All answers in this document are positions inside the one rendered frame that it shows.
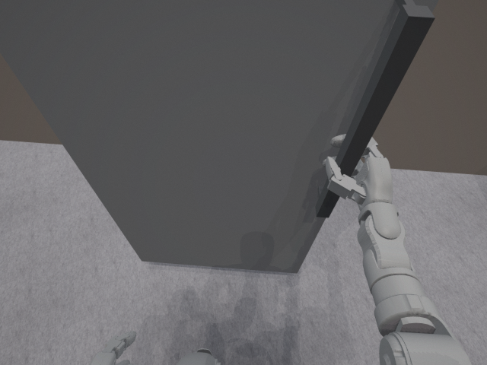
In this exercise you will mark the handle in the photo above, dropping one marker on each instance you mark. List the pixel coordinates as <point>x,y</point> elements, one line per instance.
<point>409,30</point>

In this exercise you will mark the robot left shin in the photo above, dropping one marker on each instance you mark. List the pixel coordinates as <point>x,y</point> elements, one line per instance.
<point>203,350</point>

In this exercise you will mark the robot right hand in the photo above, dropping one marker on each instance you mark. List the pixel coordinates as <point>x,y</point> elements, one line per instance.
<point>374,175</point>

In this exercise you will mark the right robot forearm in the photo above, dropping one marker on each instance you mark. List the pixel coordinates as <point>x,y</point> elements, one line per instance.
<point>401,303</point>

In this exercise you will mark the robot left hand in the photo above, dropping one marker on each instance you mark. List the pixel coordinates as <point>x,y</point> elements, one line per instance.
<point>114,349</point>

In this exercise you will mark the fridge door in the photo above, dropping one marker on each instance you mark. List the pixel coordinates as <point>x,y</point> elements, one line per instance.
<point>201,125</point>

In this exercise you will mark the right robot upper arm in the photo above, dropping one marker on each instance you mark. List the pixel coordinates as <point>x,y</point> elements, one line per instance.
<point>406,348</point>

